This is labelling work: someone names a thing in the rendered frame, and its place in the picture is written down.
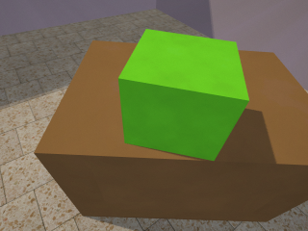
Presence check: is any carton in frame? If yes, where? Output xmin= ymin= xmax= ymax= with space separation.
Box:
xmin=118 ymin=29 xmax=249 ymax=161

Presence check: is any pedestal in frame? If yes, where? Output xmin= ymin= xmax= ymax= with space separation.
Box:
xmin=34 ymin=40 xmax=308 ymax=222

